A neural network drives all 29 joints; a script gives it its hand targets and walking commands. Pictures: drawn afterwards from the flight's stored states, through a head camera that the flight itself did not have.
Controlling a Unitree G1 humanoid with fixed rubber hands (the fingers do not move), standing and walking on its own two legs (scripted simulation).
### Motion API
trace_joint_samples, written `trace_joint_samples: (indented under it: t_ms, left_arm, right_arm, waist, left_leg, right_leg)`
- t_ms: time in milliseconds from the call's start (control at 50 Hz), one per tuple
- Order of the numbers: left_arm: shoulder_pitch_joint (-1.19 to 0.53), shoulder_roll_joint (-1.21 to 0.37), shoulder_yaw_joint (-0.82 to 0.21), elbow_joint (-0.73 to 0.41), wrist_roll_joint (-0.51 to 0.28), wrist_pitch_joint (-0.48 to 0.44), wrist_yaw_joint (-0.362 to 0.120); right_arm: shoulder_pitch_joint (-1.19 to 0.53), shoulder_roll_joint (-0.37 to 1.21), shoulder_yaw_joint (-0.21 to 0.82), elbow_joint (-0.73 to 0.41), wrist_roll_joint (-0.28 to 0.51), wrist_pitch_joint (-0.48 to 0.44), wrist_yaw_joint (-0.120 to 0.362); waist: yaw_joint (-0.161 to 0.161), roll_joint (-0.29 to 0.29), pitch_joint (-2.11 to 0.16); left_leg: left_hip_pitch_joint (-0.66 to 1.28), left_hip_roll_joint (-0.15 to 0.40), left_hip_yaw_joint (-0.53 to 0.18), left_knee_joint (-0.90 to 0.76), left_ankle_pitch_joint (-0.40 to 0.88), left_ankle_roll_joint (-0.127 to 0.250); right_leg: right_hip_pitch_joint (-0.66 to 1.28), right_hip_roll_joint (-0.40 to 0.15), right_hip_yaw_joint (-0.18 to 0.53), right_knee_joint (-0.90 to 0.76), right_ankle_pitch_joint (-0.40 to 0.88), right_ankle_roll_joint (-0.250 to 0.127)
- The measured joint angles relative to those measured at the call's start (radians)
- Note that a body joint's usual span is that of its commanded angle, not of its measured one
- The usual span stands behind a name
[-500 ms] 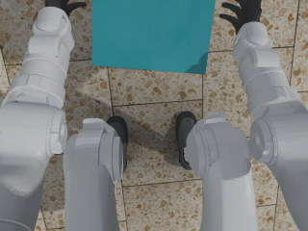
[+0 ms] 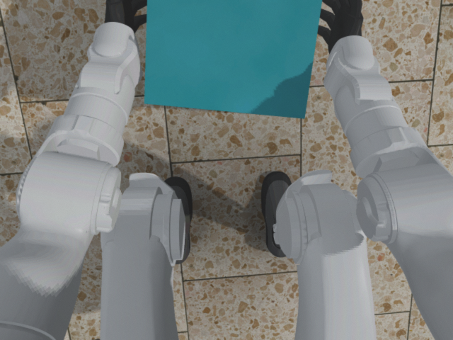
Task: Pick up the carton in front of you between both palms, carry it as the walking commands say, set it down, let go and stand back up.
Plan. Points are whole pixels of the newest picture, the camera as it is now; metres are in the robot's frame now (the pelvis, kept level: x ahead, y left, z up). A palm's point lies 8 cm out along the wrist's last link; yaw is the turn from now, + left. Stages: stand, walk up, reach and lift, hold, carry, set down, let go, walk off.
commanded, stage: reach and lift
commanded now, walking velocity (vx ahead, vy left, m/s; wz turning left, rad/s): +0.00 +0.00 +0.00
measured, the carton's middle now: (227, 49) +0.50 +0.01 -0.25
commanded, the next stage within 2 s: none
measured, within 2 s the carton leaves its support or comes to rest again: leaves its support in 0.28 s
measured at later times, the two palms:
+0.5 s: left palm (96, 10) +0.51 +0.16 -0.10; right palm (362, 23) +0.51 -0.14 -0.10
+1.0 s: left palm out of the picture +0.47 +0.16 +0.08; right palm out of the picture +0.48 -0.14 +0.08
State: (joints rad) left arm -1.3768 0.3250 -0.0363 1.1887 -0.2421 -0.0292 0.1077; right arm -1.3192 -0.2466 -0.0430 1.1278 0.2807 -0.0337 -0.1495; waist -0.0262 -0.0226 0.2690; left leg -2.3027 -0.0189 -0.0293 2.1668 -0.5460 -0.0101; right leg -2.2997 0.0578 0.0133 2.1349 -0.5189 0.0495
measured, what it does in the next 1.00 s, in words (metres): rises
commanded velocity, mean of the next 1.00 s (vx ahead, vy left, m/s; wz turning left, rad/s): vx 0.00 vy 0.00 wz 0.00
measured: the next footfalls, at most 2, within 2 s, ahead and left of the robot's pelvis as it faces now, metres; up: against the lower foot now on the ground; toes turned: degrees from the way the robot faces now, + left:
none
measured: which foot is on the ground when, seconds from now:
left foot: down 0.00-1.00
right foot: down 0.00-1.00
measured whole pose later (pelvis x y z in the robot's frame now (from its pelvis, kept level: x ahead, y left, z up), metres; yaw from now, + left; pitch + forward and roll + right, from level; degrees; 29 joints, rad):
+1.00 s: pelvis +0.02 +0.00 +0.14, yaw +3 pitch +41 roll -1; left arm -0.90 0.01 0.37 0.72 0.16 0.30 0.06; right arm -0.87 0.04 -0.45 0.65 -0.15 0.30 -0.09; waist -0.01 -0.01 -0.21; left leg -1.92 -0.11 -0.08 1.71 -0.51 -0.05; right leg -1.91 0.12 0.08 1.70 -0.51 0.06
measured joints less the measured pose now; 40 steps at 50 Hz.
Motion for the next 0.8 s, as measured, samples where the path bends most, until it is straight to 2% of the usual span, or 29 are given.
trace_joint_samples:
  t_ms: [60, 140, 240, 320, 420, 520, 680, 800]
  left_arm:
    - [-0.022, -0.013, 0.004, 0.021, 0.008, -0.008, 0.026]
    - [-0.058, -0.017, 0.004, 0.059, 0.018, 0.001, 0.027]
    - [-0.073, -0.026, 0.044, 0.062, 0.070, 0.054, 0.025]
    - [-0.019, -0.035, 0.046, -0.007, 0.066, 0.093, 0.033]
    - [0.095, -0.059, 0.071, -0.159, 0.069, 0.143, 0.039]
    - [0.217, -0.129, 0.170, -0.292, 0.155, 0.218, 0.029]
    - [0.295, -0.231, 0.363, -0.317, 0.347, 0.298, -0.022]
    - [0.329, -0.272, 0.426, -0.354, 0.421, 0.317, -0.045]
  right_arm:
    - [-0.026, 0.013, -0.018, 0.022, -0.007, -0.006, -0.035]
    - [-0.043, 0.024, -0.062, 0.044, -0.016, -0.008, -0.057]
    - [-0.050, 0.037, -0.137, 0.036, -0.078, 0.044, -0.039]
    - [-0.008, 0.046, -0.144, -0.025, -0.090, 0.087, -0.042]
    - [0.119, 0.082, -0.167, -0.194, -0.094, 0.140, -0.054]
    - [0.245, 0.138, -0.238, -0.332, -0.161, 0.213, -0.038]
    - [0.295, 0.224, -0.413, -0.337, -0.365, 0.295, 0.033]
    - [0.324, 0.255, -0.454, -0.373, -0.438, 0.319, 0.058]
  waist:
    - [0.003, -0.005, 0.010]
    - [0.006, -0.010, 0.016]
    - [0.010, -0.013, 0.019]
    - [0.010, -0.012, -0.010]
    - [0.005, -0.007, -0.085]
    - [0.012, 0.000, -0.195]
    - [0.006, 0.009, -0.365]
    - [0.008, 0.014, -0.430]
  left_leg:
    - [0.006, -0.001, 0.000, -0.006, 0.004, -0.002]
    - [0.006, -0.010, -0.005, -0.006, 0.009, -0.007]
    - [0.009, -0.018, -0.010, 0.020, 0.003, -0.012]
    - [0.007, -0.027, -0.010, 0.039, -0.009, -0.015]
    - [0.015, -0.054, -0.014, 0.037, -0.015, -0.029]
    - [0.067, -0.073, -0.022, -0.017, -0.017, -0.036]
    - [0.163, -0.091, -0.033, -0.189, 0.013, -0.036]
    - [0.230, -0.095, -0.039, -0.305, 0.036, -0.035]
  right_leg:
    - [0.004, 0.003, 0.002, -0.006, 0.005, 0.001]
    - [0.006, 0.006, 0.002, -0.004, 0.007, 0.001]
    - [0.010, 0.012, 0.001, 0.020, 0.000, 0.004]
    - [0.008, 0.021, 0.009, 0.042, -0.014, 0.010]
    - [0.019, 0.040, 0.028, 0.047, -0.030, 0.030]
    - [0.073, 0.049, 0.037, -0.004, -0.038, 0.036]
    - [0.172, 0.050, 0.048, -0.171, -0.015, 0.025]
    - [0.237, 0.057, 0.060, -0.284, 0.008, 0.024]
